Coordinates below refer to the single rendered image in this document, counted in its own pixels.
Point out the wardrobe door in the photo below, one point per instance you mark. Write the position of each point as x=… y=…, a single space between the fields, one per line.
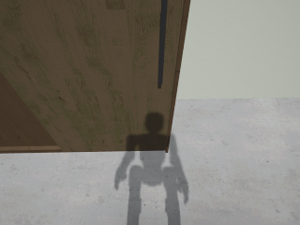
x=88 y=69
x=18 y=125

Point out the handle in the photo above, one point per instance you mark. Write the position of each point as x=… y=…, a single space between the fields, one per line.
x=163 y=21

